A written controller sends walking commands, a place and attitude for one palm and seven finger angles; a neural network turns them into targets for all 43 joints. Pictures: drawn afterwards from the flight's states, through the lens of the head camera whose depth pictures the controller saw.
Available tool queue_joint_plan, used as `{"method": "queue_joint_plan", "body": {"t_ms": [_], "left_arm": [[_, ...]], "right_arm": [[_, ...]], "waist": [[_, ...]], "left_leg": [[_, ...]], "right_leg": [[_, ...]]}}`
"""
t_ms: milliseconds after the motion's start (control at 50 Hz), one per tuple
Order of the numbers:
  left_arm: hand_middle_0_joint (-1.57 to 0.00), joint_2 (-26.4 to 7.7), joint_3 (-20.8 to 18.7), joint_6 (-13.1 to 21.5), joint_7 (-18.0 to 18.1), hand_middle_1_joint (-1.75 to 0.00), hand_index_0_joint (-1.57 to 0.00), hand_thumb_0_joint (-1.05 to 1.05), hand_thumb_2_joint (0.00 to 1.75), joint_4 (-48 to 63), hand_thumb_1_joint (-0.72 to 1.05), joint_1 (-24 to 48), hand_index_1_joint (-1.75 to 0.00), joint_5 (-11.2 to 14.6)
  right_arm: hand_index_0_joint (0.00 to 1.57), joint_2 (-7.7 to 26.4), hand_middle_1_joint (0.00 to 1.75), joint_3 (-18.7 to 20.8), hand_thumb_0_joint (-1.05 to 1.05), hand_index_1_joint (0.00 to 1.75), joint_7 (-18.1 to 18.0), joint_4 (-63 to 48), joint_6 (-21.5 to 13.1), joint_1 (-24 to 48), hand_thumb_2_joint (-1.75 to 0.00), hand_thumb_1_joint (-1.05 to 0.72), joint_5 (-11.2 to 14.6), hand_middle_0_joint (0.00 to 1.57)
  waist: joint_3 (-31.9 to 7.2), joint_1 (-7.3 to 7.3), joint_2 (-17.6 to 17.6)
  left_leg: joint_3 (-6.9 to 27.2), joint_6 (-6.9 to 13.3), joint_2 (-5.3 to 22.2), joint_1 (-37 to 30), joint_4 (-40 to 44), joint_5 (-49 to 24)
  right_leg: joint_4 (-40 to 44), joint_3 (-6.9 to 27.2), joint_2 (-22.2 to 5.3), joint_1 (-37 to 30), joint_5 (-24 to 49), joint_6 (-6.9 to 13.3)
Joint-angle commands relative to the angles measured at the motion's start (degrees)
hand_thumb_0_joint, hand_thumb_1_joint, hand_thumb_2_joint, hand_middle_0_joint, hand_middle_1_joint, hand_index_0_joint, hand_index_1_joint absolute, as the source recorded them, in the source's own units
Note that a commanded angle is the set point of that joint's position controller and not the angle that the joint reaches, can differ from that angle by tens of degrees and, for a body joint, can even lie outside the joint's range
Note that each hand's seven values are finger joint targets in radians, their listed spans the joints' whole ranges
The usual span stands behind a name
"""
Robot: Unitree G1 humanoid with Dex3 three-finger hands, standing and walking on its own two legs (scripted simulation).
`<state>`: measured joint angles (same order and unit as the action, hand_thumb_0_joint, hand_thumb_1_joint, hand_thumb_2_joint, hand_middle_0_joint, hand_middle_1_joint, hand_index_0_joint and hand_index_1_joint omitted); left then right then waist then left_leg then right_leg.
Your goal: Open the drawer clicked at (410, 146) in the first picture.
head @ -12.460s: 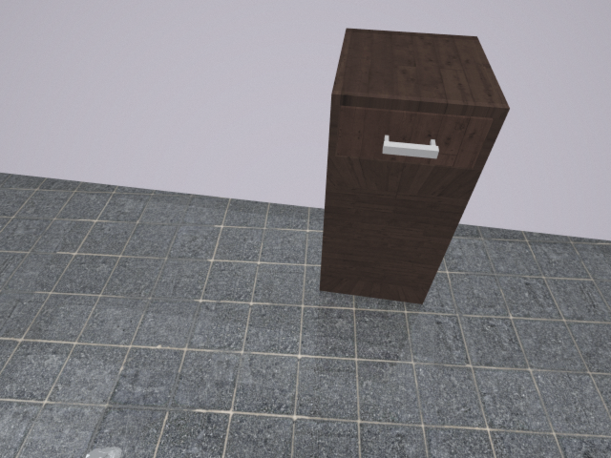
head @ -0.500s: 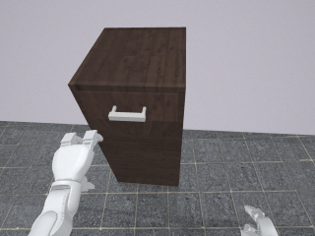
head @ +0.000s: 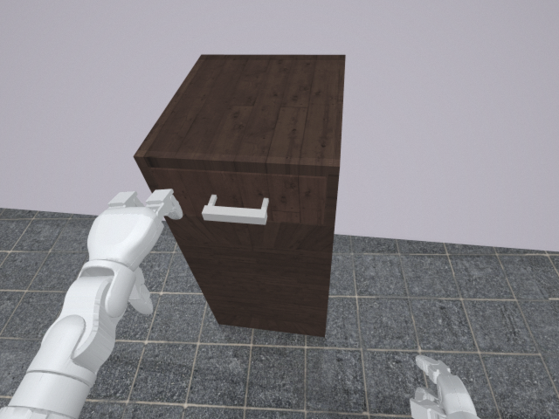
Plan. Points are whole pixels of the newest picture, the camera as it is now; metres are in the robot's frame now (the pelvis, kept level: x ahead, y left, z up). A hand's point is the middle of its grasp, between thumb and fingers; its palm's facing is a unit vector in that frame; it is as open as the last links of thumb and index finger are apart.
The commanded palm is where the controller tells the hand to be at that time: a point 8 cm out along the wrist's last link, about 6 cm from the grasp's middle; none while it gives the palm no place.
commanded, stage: raise the hand with hooked fingers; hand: left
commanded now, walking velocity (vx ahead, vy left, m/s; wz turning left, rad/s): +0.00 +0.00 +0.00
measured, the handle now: (237, 207) +0.51 +0.17 -0.04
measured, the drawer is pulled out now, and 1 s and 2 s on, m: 0.00 0.00 0.00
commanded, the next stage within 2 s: move the hooked fingers above the handle in 0.28 s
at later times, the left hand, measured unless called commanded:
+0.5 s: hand (153, 259) +0.31 +0.23 +0.07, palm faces +0.01 -0.08 -1.00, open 13.8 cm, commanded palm +0.29 +0.24 +0.12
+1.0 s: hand (183, 241) +0.35 +0.21 +0.05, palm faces +0.01 -0.07 -1.00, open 13.8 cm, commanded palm +0.34 +0.22 +0.11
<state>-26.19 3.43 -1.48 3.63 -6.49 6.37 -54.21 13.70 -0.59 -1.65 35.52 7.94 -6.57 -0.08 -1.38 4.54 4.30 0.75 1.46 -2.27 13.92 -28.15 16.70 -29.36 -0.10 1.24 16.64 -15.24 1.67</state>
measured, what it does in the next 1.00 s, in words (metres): stands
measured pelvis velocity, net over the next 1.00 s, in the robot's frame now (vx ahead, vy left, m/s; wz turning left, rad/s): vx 0.00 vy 0.00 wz -0.01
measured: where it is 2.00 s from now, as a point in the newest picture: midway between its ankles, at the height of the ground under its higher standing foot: outside the picture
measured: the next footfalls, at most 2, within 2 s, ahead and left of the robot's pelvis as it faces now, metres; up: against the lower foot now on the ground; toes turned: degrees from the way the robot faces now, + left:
none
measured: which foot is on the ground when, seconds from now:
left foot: down 0.00-1.00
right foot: down 0.00-1.00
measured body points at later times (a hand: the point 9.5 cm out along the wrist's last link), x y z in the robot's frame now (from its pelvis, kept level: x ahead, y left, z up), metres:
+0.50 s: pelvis +0.00 +0.00 +0.00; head +0.02 -0.03 +0.45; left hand +0.30 +0.23 +0.12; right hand +0.18 -0.22 -0.12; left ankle -0.02 +0.10 -0.74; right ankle +0.00 -0.10 -0.74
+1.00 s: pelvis +0.00 +0.00 -0.01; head +0.03 -0.03 +0.44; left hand +0.35 +0.21 +0.10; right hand +0.14 -0.25 -0.13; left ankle -0.02 +0.10 -0.74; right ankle +0.00 -0.10 -0.74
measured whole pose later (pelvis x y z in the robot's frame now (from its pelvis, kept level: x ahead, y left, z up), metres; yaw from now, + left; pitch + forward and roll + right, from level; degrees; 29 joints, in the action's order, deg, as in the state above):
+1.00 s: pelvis +0.00 +0.00 -0.01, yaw -1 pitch +7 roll +1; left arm -23.0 6.5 0.9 10.1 -20.7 15.8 -57.6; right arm 14.4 2.1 -1.8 37.1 8.1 -11.6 0.7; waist -3.5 2.1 3.2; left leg -0.2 1.6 -2.3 20.6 -32.0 18.0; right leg -33.5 0.7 1.3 23.7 -16.4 1.6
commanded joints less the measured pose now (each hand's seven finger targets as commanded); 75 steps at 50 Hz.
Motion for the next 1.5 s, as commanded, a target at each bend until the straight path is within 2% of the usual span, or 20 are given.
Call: {"method": "queue_joint_plan", "body": {"t_ms": [0, 40, 120, 180, 320, 380, 640, 720, 800, 840, 880, 960, 1060, 1120, 1160, 1220, 1280, 1320, 1400, 1480], "left_arm": [[-0.30, -10.63, -6.78, 2.24, 1.98, -1.20, -0.30, 0.00, 0.30, 12.20, -0.50, 11.15, -1.20, 0.42], [-0.30, -11.25, -7.77, 2.95, 2.93, -1.20, -0.30, 0.00, 0.30, 12.43, -0.50, 11.16, -1.20, 0.44], [-0.30, -14.04, -10.68, 4.00, 6.13, -1.20, -0.30, 0.00, 0.30, 15.86, -0.50, 12.76, -1.20, -0.42], [-0.30, -11.99, -9.12, 3.25, 7.74, -1.20, -0.30, 0.00, 0.30, 13.98, -0.50, 12.74, -1.20, -0.58], [-0.30, -11.26, -6.91, 0.41, 6.15, -1.20, -0.30, 0.00, 0.30, 11.80, -0.50, 12.54, -1.20, -0.12], [-0.30, -9.78, -5.11, 0.64, 5.09, -1.20, -0.30, 0.00, 0.30, 10.41, -0.50, 13.93, -1.20, -0.20], [-0.30, -10.14, -4.15, 2.56, 7.26, -1.20, -0.30, 0.00, 0.30, 0.57, -0.50, 27.58, -1.20, -2.58], [-0.30, -10.24, -4.70, 2.12, 7.15, -1.20, -0.30, 0.00, 0.30, -2.22, -0.50, 26.01, -1.20, -2.46], [-0.30, -7.75, -2.52, 2.71, 7.66, -1.20, -0.30, 0.00, 0.30, -0.04, -0.50, 26.65, -1.20, -2.41], [-0.30, -9.48, -4.37, 2.57, 8.16, -1.20, -0.30, 0.00, 0.30, -0.92, -0.50, 25.50, -1.20, -2.70], [-0.30, -8.27, -3.31, 2.20, 8.63, -1.20, -0.30, 0.00, 0.30, -3.00, -0.50, 27.33, -1.20, -2.87], [-0.30, -10.32, -5.14, 2.10, 10.36, -1.20, -0.30, 0.00, 0.30, -2.62, -0.50, 28.61, -1.20, -3.74], [-0.30, -5.99, -0.63, 1.02, 11.16, -1.20, -0.30, 0.00, 0.30, -7.87, -0.50, 33.95, -1.20, -4.01], [-0.30, -8.46, -2.05, 1.22, 11.36, -1.20, -0.30, 0.00, 0.30, -9.76, -0.50, 37.88, -1.20, -4.47], [-0.30, -7.44, -1.45, 1.60, 11.45, -1.20, -0.30, 0.00, 0.30, -11.08, -0.50, 37.51, -1.20, -4.40], [-0.30, -6.31, -0.98, 1.72, 11.28, -1.20, -0.30, 0.00, 0.30, -14.65, -0.50, 37.69, -1.20, -4.28], [-0.30, -7.99, -2.64, 1.92, 11.51, -1.20, -0.30, 0.00, 0.30, -17.02, -0.50, 37.22, -1.20, -4.60], [-0.30, -7.95, -2.38, 1.99, 11.54, -1.20, -0.30, 0.00, 0.30, -19.61, -0.50, 40.01, -1.20, -4.80], [-0.30, -8.92, -2.71, 3.47, 12.49, -1.20, -0.30, 0.00, 0.30, -20.32, -0.50, 44.02, -1.20, -5.60], [-0.30, -6.02, -0.25, 4.66, 13.73, -1.20, -0.30, 0.00, 0.30, -22.63, -0.50, 48.17, -1.20, -5.58]], "right_arm": [[0.20, 6.54, 0.30, 2.66, 0.00, 0.30, 0.20, -8.99, -2.62, 5.79, -0.90, -0.90, -0.21, 0.20], [0.20, 6.56, 0.30, 2.74, 0.00, 0.30, 0.25, -9.13, -2.77, 5.42, -0.90, -0.90, -0.20, 0.20], [0.20, 6.62, 0.30, 3.31, 0.00, 0.30, 0.31, -8.79, -3.04, 5.22, -0.90, -0.90, -0.37, 0.20], [0.20, 6.45, 0.30, 3.64, 0.00, 0.30, 0.40, -7.85, -3.03, 4.73, -0.90, -0.90, 0.03, 0.20], [0.20, 6.83, 0.30, 3.22, 0.00, 0.30, -0.06, -8.42, -2.80, 6.00, -0.90, -0.90, 0.51, 0.20], [0.20, 6.56, 0.30, 2.84, 0.00, 0.30, -0.29, -8.15, -2.68, 5.83, -0.90, -0.90, 0.45, 0.20], [0.20, 6.28, 0.30, 3.32, 0.00, 0.30, -0.96, -6.46, -3.16, 2.25, -0.90, -0.90, 0.49, 0.20], [0.20, 6.68, 0.30, 3.61, 0.00, 0.30, -0.83, -6.70, -2.65, 1.65, -0.90, -0.90, 0.53, 0.20], [0.20, 6.56, 0.30, 4.21, 0.00, 0.30, -0.36, -7.25, -2.86, 0.78, -0.90, -0.90, 0.53, 0.20], [0.20, 6.83, 0.30, 4.29, 0.00, 0.30, -0.26, -7.19, -2.70, 0.36, -0.90, -0.90, 0.51, 0.20], [0.20, 6.97, 0.30, 4.31, 0.00, 0.30, -0.29, -6.68, -2.44, -0.07, -0.90, -0.90, 0.77, 0.20], [0.20, 6.98, 0.30, 4.70, 0.00, 0.30, -0.36, -6.47, -2.49, -0.70, -0.90, -0.90, 0.68, 0.20], [0.20, 6.98, 0.30, 4.84, 0.00, 0.30, -0.38, -5.27, -2.56, -1.69, -0.90, -0.90, 1.09, 0.20], [0.20, 7.40, 0.30, 5.00, 0.00, 0.30, -0.88, -5.01, -2.60, -2.54, -0.90, -0.90, 0.84, 0.20], [0.20, 6.97, 0.30, 5.05, 0.00, 0.30, -0.84, -4.94, -2.71, -3.11, -0.90, -0.90, 0.86, 0.20], [0.20, 7.10, 0.30, 5.02, 0.00, 0.30, -0.70, -4.80, -2.48, -3.59, -0.90, -0.90, 0.97, 0.20], [0.20, 7.12, 0.30, 5.00, 0.00, 0.30, -0.78, -4.93, -2.35, -3.94, -0.90, -0.90, 0.89, 0.20], [0.20, 7.37, 0.30, 4.93, 0.00, 0.30, -0.88, -4.66, -2.21, -4.41, -0.90, -0.90, 1.01, 0.20], [0.20, 7.15, 0.30, 5.42, 0.00, 0.30, -1.09, -4.36, -2.43, -5.69, -0.90, -0.90, 0.76, 0.20], [0.20, 7.01, 0.30, 5.90, 0.00, 0.30, -0.87, -3.58, -2.75, -7.39, -0.90, -0.90, 0.63, 0.20]], "waist": [[-13.52, 0.34, -4.57], [-13.95, 0.53, -5.39], [-17.96, 0.99, -1.40], [-16.75, 0.25, -2.30], [-14.89, -0.10, -3.51], [-12.16, -0.64, -4.27], [-16.38, -1.74, -3.29], [-17.33, -1.49, -3.55], [-18.99, -1.60, -2.99], [-19.21, -1.33, -3.65], [-17.17, -2.18, -5.00], [-20.54, -1.56, -3.63], [-17.47, -3.58, -4.10], [-20.22, -3.70, -5.08], [-21.52, -3.39, -4.27], [-19.92, -3.77, -5.35], [-20.20, -3.25, -5.96], [-18.63, -4.23, -7.38], [-21.90, -4.63, -4.78], [-22.51, -6.09, -4.49]], "left_leg": [[-0.64, -0.17, -0.06, -0.58, 2.16, -20.13], [-0.55, -0.04, -0.13, -0.09, 2.09, -19.38], [-0.28, -0.52, -0.13, -1.75, 1.44, -22.42], [-0.45, -0.60, 0.10, -1.58, 1.40, -21.59], [-0.55, -0.11, 0.07, -1.00, 2.51, -17.04], [-0.56, -0.03, 0.19, -0.27, 2.82, -15.37], [-0.68, -0.26, -0.09, 0.57, 0.48, -15.28], [-0.93, -0.34, -0.22, 2.09, -0.14, -17.12], [-0.81, -0.31, 0.13, 0.83, -1.04, -19.79], [-0.93, -0.21, 0.04, 1.79, -1.25, -19.65], [-1.03, -0.26, 0.15, 2.99, -1.17, -18.69], [-1.07, -0.20, -0.01, 2.52, -1.55, -19.32], [-1.00, -0.16, 0.19, 2.73, -1.75, -16.55], [-1.07, 0.12, -0.12, 3.20, -2.15, -15.96], [-1.31, 0.27, -0.27, 3.14, -2.47, -16.77], [-1.35, 0.10, -0.29, 4.63, -2.54, -17.16], [-1.92, 0.45, -0.45, 6.02, -2.92, -16.65], [-1.94, 0.52, -0.59, 7.74, -2.92, -14.61], [-2.17, 0.70, -0.66, 6.71, -4.13, -15.71], [-1.78, 0.74, -0.62, 6.45, -5.12, -15.45]], "right_leg": [[1.84, 1.70, -0.91, -9.38, 19.35, 0.91], [1.82, 1.88, -1.08, -9.60, 18.63, 0.88], [0.87, 2.44, -1.01, -10.22, 20.52, 1.18], [0.85, 1.75, -0.89, -8.06, 18.91, 1.12], [2.07, 1.61, -0.73, -7.97, 14.26, 0.91], [2.39, 0.96, -0.76, -6.31, 12.42, 0.86], [0.61, 0.89, -0.58, -3.80, 12.45, 1.08], [-0.31, 1.07, -0.53, -5.01, 15.16, 1.11], [-1.22, 0.94, -0.53, -4.14, 16.86, 1.18], [-1.38, 1.28, -0.48, -4.76, 17.32, 1.16], [-1.40, 1.09, -0.40, -3.33, 16.77, 1.11], [-2.03, 1.45, -0.39, -4.65, 17.19, 1.27], [-1.64, 0.56, -0.14, -0.39, 13.81, 1.21], [-1.87, 0.93, -0.18, -1.85, 13.90, 1.13], [-2.14, 1.08, -0.37, -2.56, 15.47, 1.10], [-2.36, 0.82, -0.30, -1.93, 16.27, 1.09], [-2.50, 1.26, -0.40, -2.74, 17.42, 0.96], [-2.17, 1.31, -0.47, -1.88, 15.76, 0.79], [-2.99, 1.60, -0.46, -1.42, 17.03, 0.83], [-3.42, 1.13, -0.25, 1.21, 16.00, 0.81]]}}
